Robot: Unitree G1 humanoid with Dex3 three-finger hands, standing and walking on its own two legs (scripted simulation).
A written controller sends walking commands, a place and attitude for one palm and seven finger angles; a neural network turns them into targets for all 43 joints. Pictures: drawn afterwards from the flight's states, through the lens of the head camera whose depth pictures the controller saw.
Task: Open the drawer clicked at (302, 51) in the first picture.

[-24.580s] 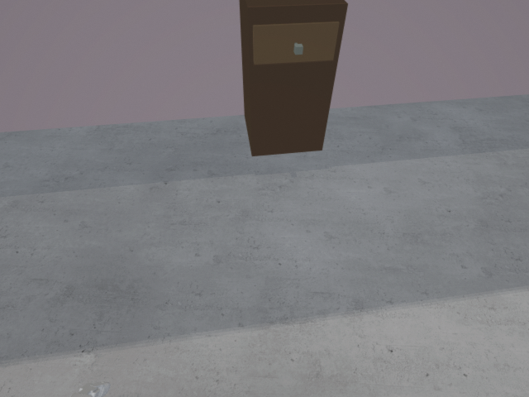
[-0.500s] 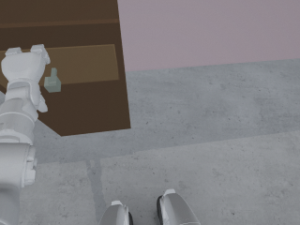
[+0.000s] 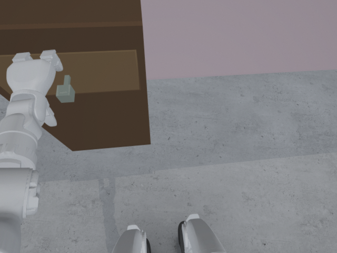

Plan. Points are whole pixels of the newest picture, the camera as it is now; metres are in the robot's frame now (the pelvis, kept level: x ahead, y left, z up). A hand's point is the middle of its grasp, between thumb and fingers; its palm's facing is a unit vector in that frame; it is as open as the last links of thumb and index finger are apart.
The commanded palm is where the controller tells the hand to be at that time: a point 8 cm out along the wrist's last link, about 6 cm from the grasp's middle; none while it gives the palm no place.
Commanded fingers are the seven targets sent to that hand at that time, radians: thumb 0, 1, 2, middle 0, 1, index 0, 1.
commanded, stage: lower the fingers behind the handle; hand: left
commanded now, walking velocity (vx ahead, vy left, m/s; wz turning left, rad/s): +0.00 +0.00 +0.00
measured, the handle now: (66, 88) +0.55 +0.25 -0.05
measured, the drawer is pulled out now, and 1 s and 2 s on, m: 0.00 0.00 0.00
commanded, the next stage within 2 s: lift the fingers back up to retry in 1.58 s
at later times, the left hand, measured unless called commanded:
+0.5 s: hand (51, 100) +0.50 +0.27 -0.03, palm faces -0.07 -0.01 -1.00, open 13.9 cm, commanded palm +0.50 +0.26 +0.02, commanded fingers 0.00 -0.50 0.30 -0.30 -1.20 -0.30 -1.20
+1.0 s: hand (52, 98) +0.51 +0.27 -0.04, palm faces -0.05 +0.00 -1.00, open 13.9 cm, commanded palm +0.50 +0.25 -0.01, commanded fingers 0.00 -0.50 0.30 -0.30 -1.20 -0.30 -1.20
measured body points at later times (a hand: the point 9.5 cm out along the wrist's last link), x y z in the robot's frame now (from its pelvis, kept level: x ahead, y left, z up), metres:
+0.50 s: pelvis +0.00 +0.00 -0.02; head +0.16 +0.01 +0.40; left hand +0.50 +0.27 +0.02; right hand -0.01 -0.28 -0.14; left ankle -0.02 +0.08 -0.66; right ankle +0.03 -0.13 -0.66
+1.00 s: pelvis -0.02 -0.01 -0.04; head +0.15 +0.01 +0.37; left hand +0.50 +0.27 +0.02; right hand -0.03 -0.28 -0.16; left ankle -0.02 +0.08 -0.66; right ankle +0.03 -0.13 -0.66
